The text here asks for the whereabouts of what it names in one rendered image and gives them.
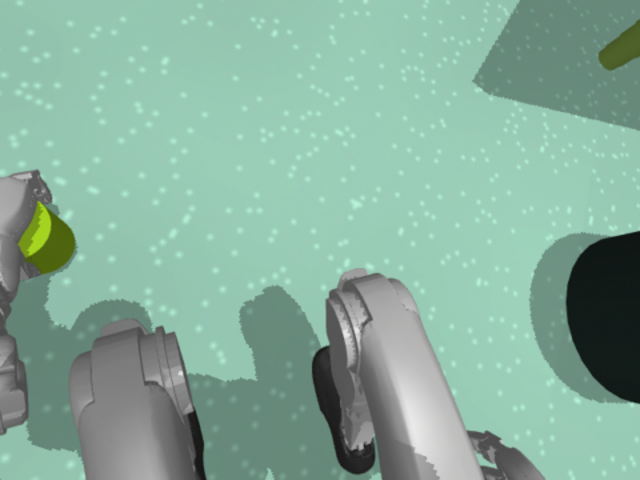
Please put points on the left robot foot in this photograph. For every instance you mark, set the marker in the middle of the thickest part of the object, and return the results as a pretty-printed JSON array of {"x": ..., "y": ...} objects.
[{"x": 198, "y": 444}]

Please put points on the right robot foot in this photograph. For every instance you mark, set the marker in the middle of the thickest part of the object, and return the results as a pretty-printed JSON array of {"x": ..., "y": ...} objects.
[{"x": 355, "y": 462}]

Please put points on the left robot hand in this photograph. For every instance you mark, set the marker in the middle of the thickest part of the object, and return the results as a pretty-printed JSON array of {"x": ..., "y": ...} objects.
[{"x": 19, "y": 194}]

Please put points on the left robot arm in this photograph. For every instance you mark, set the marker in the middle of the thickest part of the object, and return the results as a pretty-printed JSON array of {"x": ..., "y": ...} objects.
[{"x": 14, "y": 408}]

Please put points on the right robot hand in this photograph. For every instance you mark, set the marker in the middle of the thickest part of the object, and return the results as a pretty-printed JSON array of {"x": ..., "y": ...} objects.
[{"x": 511, "y": 463}]

